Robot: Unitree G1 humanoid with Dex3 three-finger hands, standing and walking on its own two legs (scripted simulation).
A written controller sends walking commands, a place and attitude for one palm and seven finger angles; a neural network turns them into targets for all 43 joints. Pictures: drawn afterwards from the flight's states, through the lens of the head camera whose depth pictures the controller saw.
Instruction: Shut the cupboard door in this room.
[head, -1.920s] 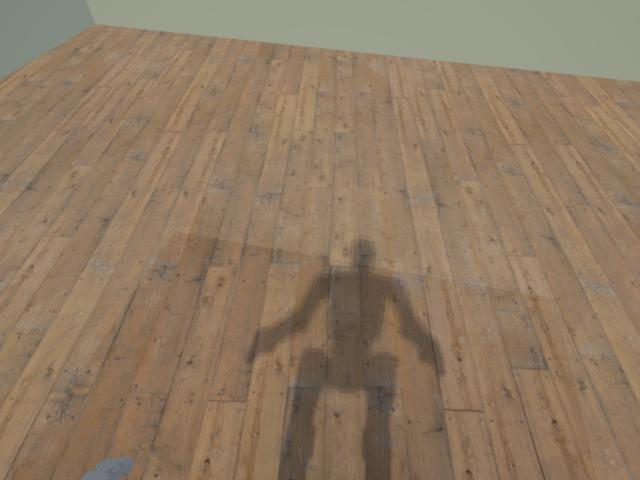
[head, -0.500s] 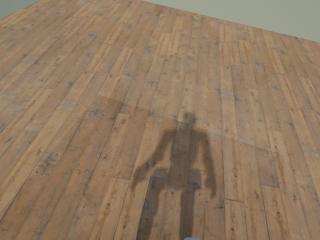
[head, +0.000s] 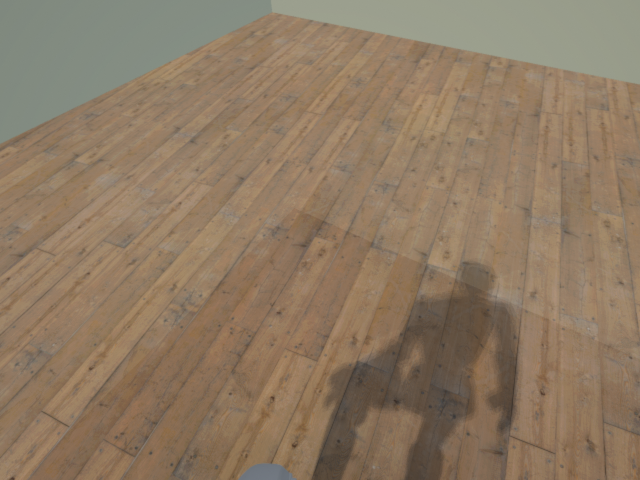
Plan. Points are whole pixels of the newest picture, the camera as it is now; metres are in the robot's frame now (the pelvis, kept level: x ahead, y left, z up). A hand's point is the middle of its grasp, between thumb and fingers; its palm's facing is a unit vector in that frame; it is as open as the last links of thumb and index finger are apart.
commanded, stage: turn or walk to find it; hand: left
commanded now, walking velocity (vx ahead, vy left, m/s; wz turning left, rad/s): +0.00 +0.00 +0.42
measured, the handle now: out of the picture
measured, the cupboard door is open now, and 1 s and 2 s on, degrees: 83 83 83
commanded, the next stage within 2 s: none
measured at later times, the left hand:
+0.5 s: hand out of the picture -0.02 +0.28 -0.17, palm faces +0.26 -0.93 -0.24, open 7.4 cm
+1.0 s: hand out of the picture -0.06 +0.19 -0.15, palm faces +0.44 -0.86 -0.26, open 7.4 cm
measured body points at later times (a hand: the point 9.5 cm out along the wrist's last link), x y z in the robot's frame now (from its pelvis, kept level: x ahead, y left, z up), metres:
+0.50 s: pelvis -0.03 +0.05 +0.00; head -0.01 +0.08 +0.45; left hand -0.04 +0.33 -0.15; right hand +0.11 -0.16 -0.13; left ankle -0.04 +0.14 -0.74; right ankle -0.02 -0.10 -0.66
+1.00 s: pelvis -0.05 -0.01 +0.00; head -0.03 -0.04 +0.45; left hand -0.08 +0.23 -0.13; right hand +0.07 -0.25 -0.16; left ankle -0.14 +0.12 -0.64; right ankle -0.01 -0.08 -0.74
